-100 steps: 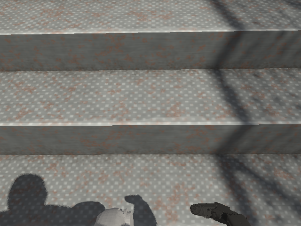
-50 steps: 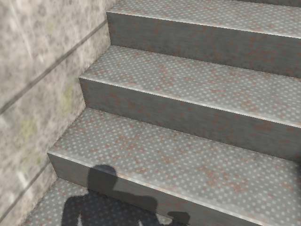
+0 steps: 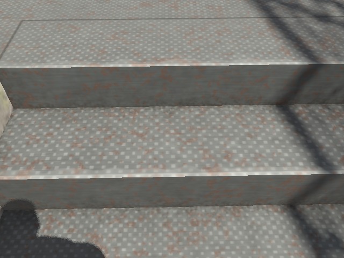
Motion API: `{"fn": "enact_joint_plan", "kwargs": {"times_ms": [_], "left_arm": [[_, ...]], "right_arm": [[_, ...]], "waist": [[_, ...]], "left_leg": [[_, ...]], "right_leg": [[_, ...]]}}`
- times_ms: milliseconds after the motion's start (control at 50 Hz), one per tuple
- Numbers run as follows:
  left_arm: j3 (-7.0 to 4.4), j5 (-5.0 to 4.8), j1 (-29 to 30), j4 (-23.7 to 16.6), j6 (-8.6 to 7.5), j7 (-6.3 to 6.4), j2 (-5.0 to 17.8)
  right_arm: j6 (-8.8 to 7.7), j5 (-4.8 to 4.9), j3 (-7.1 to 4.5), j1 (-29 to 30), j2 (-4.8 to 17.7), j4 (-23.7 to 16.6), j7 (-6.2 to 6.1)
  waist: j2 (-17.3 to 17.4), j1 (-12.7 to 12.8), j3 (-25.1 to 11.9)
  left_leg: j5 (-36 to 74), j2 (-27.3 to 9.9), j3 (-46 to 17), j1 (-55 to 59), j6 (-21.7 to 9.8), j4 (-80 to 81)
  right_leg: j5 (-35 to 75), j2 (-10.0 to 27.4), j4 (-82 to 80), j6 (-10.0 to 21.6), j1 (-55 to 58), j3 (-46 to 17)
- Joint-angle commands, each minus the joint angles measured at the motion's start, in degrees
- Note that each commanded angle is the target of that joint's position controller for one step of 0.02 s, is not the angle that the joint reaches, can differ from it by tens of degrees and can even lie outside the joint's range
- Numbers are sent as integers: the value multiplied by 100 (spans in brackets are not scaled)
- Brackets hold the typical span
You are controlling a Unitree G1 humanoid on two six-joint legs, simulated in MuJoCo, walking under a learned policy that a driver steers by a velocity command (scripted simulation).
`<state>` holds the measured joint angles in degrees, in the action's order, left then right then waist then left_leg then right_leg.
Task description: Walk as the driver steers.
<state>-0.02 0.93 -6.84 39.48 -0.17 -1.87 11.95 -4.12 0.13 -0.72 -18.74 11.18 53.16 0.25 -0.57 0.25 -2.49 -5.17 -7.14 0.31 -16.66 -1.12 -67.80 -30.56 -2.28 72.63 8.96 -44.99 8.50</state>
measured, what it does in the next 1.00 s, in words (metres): climbs: left foot 0.17 m higher, then right foot 0.17 m higher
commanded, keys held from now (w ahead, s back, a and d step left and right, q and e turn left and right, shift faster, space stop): w+e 0.08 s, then w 0.36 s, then w+q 0.34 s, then s+q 0.22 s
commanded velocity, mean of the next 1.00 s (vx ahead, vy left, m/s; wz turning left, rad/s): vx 0.44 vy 0.00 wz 0.02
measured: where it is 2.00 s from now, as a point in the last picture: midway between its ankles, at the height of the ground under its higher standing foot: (178, 75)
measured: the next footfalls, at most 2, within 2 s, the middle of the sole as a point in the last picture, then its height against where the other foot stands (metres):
left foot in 0.44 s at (176, 247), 0.17 m higher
right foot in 0.94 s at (251, 139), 0.17 m higher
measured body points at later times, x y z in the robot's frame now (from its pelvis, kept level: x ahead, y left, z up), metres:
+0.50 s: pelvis +0.31 -0.01 +0.18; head +0.31 -0.04 +0.63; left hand +0.29 +0.21 +0.04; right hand +0.48 -0.23 +0.09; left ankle +0.42 +0.03 -0.45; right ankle +0.11 -0.05 -0.50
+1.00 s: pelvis +0.56 -0.10 +0.34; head +0.60 -0.08 +0.78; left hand +0.85 +0.03 +0.30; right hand +0.48 -0.29 +0.20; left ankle +0.43 +0.03 -0.37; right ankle +0.70 -0.21 -0.28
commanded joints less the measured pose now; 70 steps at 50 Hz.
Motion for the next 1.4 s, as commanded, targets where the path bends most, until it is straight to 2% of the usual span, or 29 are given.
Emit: {"fn": "enact_joint_plan", "kwargs": {"times_ms": [20,60,100,160,220,300,360,400,440,460,480,500,540,580,640,700,800,880,920,940,960,980,1000,1040,1080,1200,1260,1320,1400], "left_arm": [[-242,-25,-1652,533,-122,43,386],[-144,70,-1426,927,-167,2,-33],[-62,-1,-1364,1036,-158,-74,-305],[46,78,-1345,1064,-141,-27,-431],[101,177,-2176,1648,-138,55,-120],[155,-108,-2922,2015,-126,332,16],[158,-123,-2512,2254,-94,492,26],[51,-82,-2371,2186,-176,536,534],[-39,-4,-1605,2007,-242,424,941],[-42,61,-1309,1745,-298,431,905],[77,187,-1622,1674,-438,152,-87],[80,234,-1449,1564,-703,-204,-232],[211,64,-144,596,-796,-419,-595],[348,131,-407,407,-652,-350,-755],[582,-46,-759,179,-691,-179,-1045],[699,142,283,-425,-603,-118,-948],[850,-144,1806,-1023,-871,36,-1018],[1036,149,3623,-2086,-833,33,-1423],[438,-98,1788,-1581,-707,303,-415],[143,-127,259,-1129,-637,391,343],[-158,-16,-1152,-602,-647,371,1149],[-302,442,-1710,-424,-569,363,1385],[-182,583,-1211,-671,-436,490,894],[19,-8,451,-444,-69,567,-316],[97,-105,1018,9,-45,637,-755],[-40,195,562,8,119,785,7],[-342,2,113,-109,195,872,800],[-628,-149,276,-250,-96,726,1542],[-499,-262,-44,156,0,512,810]], "right_arm": [[-380,-129,-92,1312,127,-1350,221],[-372,-265,140,1027,-386,-1525,230],[-319,-130,317,799,-665,-1494,222],[-200,-35,372,960,-494,-1416,180],[-165,-3,711,2002,-1149,-1915,134],[-324,6,945,3810,-996,-2627,50],[-376,23,681,2892,-533,-2267,44],[-394,-29,356,2023,128,-1989,100],[-206,-51,25,637,864,-1482,173],[-88,-234,-20,-252,964,-972,214],[77,-561,-36,-962,1037,-484,219],[199,-688,112,-1248,130,-94,-4],[41,-316,269,-807,-654,479,22],[-57,-288,389,-156,-1047,726,182],[19,-258,418,-137,-765,767,373],[59,-139,433,-73,-446,629,317],[236,-177,260,-1919,-195,736,-100],[454,113,76,-2452,-128,560,-363],[273,-170,-54,-1982,408,425,-292],[206,-73,-239,-1129,1029,82,-232],[11,-99,-300,-61,1112,-363,-222],[-154,-42,-134,-534,115,-558,-91],[-231,-146,-173,-760,79,-353,112],[239,17,-86,235,-369,-1086,151],[689,-117,-30,-136,-362,-1176,-94],[822,-91,15,186,-22,-1879,-412],[866,-42,149,793,4,-2385,-324],[833,121,-66,681,510,-2300,-91],[697,46,-319,-670,633,-1489,34]], "waist": [[-287,281,-170],[-100,-163,47],[163,-322,76],[101,-356,375],[-667,-44,664],[-550,538,643],[-1068,-127,-521],[-1449,-756,-1589],[-1516,-1492,-1641],[-877,-1704,-1943],[2244,-1147,-2046],[2139,-1080,-1988],[58,-370,35],[-637,357,316],[-485,683,557],[-72,676,618],[708,-494,366],[784,-824,-154],[2062,262,-1709],[2848,1022,-1890],[1953,1579,-2589],[-1266,1343,-3718],[-2277,1128,-4259],[-919,147,-1370],[-20,-555,306],[-856,-536,38],[-1015,-351,-357],[-959,-325,-598],[266,-549,125]], "left_leg": [[13,579,-861,-3640,-434,-4584],[185,381,-836,-4258,-763,-5653],[451,319,-639,-5055,-802,-5853],[1013,227,-84,-5413,-517,-4885],[237,536,381,-7024,-477,-6705],[230,517,1224,-6676,-289,-4073],[-72,622,1397,-4452,-609,-2486],[-820,1170,1325,-1645,-786,-901],[-1518,1121,481,-841,-845,1088],[-1639,756,-729,571,-1010,1987],[232,-457,-3501,2188,-2140,3442],[-832,-933,-5851,2082,-2536,5008],[-2329,-654,-4500,283,-1768,4896],[-1546,-152,-2742,-440,-1260,4528],[-236,191,-1318,-844,-1024,4588],[-629,413,-1001,-1941,-1012,4953],[-165,-211,-2498,1232,-1185,4723],[2073,-302,-2080,-140,-1022,6049],[8444,124,-1268,396,-981,5153],[9515,57,-1418,1512,-787,4044],[8317,110,-1380,1002,-659,2866],[2453,1210,-1117,-1386,-152,42],[-1712,1841,-1759,-1842,195,-3109],[-2004,1127,-946,-3345,167,-4528],[-1533,726,-607,-2815,57,-3892],[317,671,-460,-3183,458,-3313],[-941,244,-27,-2692,483,-841],[-2246,203,466,-779,71,388],[-2312,746,897,212,-613,3293]], "right_leg": [[-1129,1297,-5564,31,2625,-5473],[-45,788,-4892,-597,2315,-4094],[1276,581,-4564,-789,2548,-2865],[1892,424,-4618,-872,1934,-1999],[1927,637,-5131,-788,2269,-2532],[2638,1050,-6630,-494,2247,-2915],[7312,1138,-6488,-342,3752,-1557],[11877,1427,-5877,-69,4245,-1595],[13456,1625,-4135,189,5359,-1533],[12090,1449,-2753,355,4516,-1681],[4788,-155,-57,-59,2097,-1812],[2516,-945,2793,-172,846,-2707],[2470,-600,4573,187,-605,-2651],[2623,-282,5323,320,-1023,-2214],[2613,4,5596,129,-2127,-1636],[3074,622,4442,-383,-1996,-695],[1876,1082,5163,-960,-5043,-660],[1403,840,729,-1167,-1201,-111],[1595,-135,-9,-725,2010,399],[1388,207,-1253,-391,2116,-726],[3004,861,-1783,-43,3654,-1665],[6600,2789,-3363,1375,5990,-4537],[6594,3384,-4621,1862,5542,-6646],[2423,2614,-4173,732,2819,-3944],[1111,1937,-3750,-175,695,-1698],[2246,2204,-4194,77,1401,-660],[268,2311,-5006,-59,2092,-797],[-1110,2706,-5698,-187,1724,-757],[-1670,1925,-3774,-404,1915,31]]}}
